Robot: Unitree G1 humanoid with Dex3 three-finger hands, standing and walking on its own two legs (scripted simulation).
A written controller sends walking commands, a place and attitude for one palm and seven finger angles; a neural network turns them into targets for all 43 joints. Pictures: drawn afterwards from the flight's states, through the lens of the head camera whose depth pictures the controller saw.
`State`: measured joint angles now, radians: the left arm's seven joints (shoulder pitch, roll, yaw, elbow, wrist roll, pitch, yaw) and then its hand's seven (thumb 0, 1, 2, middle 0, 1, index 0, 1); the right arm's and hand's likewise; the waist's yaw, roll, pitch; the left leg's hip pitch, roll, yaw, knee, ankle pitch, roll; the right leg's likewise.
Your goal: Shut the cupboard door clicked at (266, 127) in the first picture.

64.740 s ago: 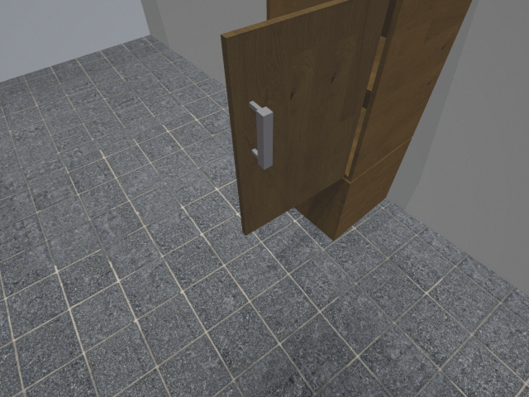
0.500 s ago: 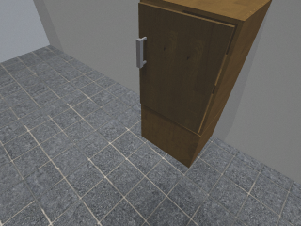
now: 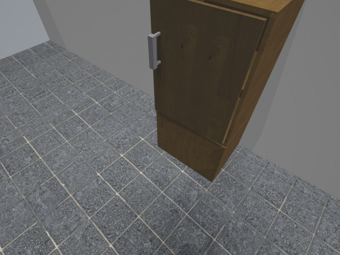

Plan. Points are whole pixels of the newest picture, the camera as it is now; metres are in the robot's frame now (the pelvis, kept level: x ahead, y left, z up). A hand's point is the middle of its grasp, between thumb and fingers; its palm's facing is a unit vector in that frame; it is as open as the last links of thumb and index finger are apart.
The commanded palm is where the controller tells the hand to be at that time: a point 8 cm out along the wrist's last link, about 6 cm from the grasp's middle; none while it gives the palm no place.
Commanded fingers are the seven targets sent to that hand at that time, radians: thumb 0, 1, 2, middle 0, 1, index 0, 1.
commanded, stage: look to check the result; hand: left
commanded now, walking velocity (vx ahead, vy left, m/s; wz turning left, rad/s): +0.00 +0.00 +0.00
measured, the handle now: (155, 50) +0.86 +0.11 +0.04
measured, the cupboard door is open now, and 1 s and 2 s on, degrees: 2 2 2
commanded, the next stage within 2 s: walk to a spot facing it in 0.18 s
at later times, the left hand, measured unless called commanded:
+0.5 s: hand out of the picture +0.01 +0.18 -0.18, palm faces +0.08 -0.97 -0.22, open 7.4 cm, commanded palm none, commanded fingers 0.00 0.90 0.90 -0.20 -0.30 -0.20 -0.30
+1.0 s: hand out of the picture +0.05 +0.23 -0.16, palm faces +0.31 -0.91 -0.29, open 7.4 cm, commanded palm none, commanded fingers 0.00 0.90 0.90 -0.20 -0.30 -0.20 -0.30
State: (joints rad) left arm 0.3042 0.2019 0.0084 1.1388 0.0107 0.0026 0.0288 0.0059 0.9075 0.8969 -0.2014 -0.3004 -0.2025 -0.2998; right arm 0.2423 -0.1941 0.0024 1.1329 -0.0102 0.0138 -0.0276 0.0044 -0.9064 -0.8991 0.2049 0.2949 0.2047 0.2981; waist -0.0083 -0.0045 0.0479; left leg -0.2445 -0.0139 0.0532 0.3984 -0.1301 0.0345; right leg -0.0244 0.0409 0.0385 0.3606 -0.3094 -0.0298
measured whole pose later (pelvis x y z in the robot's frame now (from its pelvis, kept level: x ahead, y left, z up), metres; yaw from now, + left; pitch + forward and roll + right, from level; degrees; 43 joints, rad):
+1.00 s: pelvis +0.01 -0.01 +0.00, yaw +19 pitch +2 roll -2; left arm 0.13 0.25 0.08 0.87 0.03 0.04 0.02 0.01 0.91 0.90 -0.20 -0.30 -0.20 -0.30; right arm 0.21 -0.22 -0.06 0.94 -0.03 0.06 0.00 0.00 -0.90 -0.90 0.21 0.30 0.21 0.30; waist -0.04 0.03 0.08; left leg -0.40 -0.05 -0.12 0.47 -0.12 0.03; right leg -0.40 -0.01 0.02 0.82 -0.43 0.05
